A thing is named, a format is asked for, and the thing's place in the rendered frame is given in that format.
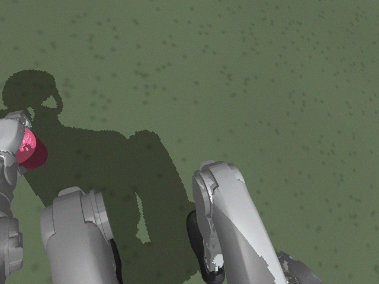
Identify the right robot foot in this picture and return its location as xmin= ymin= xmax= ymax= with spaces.
xmin=187 ymin=210 xmax=225 ymax=284

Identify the left robot foot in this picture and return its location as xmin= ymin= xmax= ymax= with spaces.
xmin=110 ymin=238 xmax=123 ymax=284

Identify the left robot hand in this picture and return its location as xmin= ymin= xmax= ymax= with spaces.
xmin=0 ymin=110 xmax=32 ymax=177

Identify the right robot hand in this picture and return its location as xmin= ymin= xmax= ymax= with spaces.
xmin=276 ymin=251 xmax=323 ymax=284

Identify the cup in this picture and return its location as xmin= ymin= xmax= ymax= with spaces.
xmin=15 ymin=127 xmax=48 ymax=169

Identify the left robot arm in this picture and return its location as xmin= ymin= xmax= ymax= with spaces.
xmin=0 ymin=151 xmax=23 ymax=284

